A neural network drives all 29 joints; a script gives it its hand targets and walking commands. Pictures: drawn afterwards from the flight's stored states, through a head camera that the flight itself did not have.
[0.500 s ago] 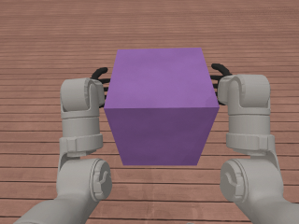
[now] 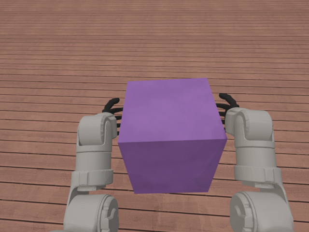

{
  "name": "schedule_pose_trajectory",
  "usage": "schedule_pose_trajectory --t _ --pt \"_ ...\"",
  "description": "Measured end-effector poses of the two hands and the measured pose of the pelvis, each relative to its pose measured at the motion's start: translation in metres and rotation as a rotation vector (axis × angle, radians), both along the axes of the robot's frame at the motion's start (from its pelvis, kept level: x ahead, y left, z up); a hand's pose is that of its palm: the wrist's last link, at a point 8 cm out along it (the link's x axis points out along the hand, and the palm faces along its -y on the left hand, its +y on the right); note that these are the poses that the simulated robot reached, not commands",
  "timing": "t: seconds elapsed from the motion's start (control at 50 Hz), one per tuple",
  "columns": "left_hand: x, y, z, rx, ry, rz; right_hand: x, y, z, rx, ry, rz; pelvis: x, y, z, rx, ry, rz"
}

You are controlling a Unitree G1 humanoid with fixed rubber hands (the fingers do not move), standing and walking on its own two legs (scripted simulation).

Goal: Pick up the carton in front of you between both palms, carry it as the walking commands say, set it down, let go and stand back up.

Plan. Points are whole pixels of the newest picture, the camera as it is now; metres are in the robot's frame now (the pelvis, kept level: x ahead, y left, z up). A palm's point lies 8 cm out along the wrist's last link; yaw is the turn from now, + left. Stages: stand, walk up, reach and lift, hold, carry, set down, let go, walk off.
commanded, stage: carry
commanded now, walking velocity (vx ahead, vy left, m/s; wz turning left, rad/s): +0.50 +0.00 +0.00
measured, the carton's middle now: (169, 138) +0.36 +0.00 +0.05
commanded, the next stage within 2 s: none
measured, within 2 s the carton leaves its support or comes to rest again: neither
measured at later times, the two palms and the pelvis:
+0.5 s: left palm (132, 80) +0.56 +0.12 +0.09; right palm (221, 79) +0.57 -0.18 +0.08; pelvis +0.31 -0.03 +0.00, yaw +2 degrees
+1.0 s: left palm (128, 46) +0.80 +0.16 +0.08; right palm (200, 44) +0.80 -0.14 +0.09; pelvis +0.54 +0.01 +0.01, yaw +0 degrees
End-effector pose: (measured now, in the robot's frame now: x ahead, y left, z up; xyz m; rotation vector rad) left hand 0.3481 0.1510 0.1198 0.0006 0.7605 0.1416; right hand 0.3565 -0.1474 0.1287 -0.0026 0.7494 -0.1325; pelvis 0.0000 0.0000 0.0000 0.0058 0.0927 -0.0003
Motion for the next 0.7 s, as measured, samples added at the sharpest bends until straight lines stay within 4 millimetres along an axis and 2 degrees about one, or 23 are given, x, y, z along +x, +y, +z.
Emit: schedule_pose_trajectory --t 0.04,0.12,0.22,0.32,0.4,0.44,0.5,0.58,0.7 --pt "0.018 0.008 -0.011 -0.021 0.014 0.008 0.016 0.008 -0.009 -0.007 0.014 -0.006 0.022 0.005 0.002 0.004 0.004 -0.011" --pt "0.043 0.015 -0.025 -0.053 0.059 0.026 0.034 0.015 -0.027 0.010 0.058 -0.040 0.064 0.009 0.014 -0.020 0.011 -0.021" --pt "0.079 0.008 -0.022 -0.093 -0.003 0.041 0.063 0.008 -0.023 0.043 -0.006 -0.094 0.122 0.008 0.021 -0.029 0.009 -0.010" --pt "0.127 -0.009 -0.012 -0.064 -0.085 0.037 0.115 -0.010 -0.015 0.047 -0.086 -0.068 0.191 -0.004 0.015 -0.016 -0.005 -0.010" --pt "0.175 -0.025 -0.017 -0.022 -0.111 0.023 0.165 -0.026 -0.028 0.059 -0.112 -0.050 0.255 -0.020 -0.004 -0.016 -0.029 0.007" --pt "0.194 -0.030 -0.023 -0.005 -0.078 0.024 0.186 -0.031 -0.038 0.064 -0.077 -0.042 0.278 -0.026 -0.005 -0.024 -0.030 0.020" --pt "0.214 -0.030 -0.031 -0.003 -0.007 0.044 0.212 -0.031 -0.044 0.062 -0.007 -0.022 0.307 -0.032 0.003 -0.010 -0.029 0.034" --pt "0.244 -0.026 -0.027 -0.002 0.014 0.070 0.251 -0.027 -0.039 0.054 0.014 0.011 0.345 -0.035 0.015 0.001 -0.026 0.032" --pt "0.309 -0.016 -0.011 -0.004 -0.051 0.072 0.317 -0.016 -0.023 0.051 -0.050 0.016 0.409 -0.025 0.020 0.008 -0.031 0.027"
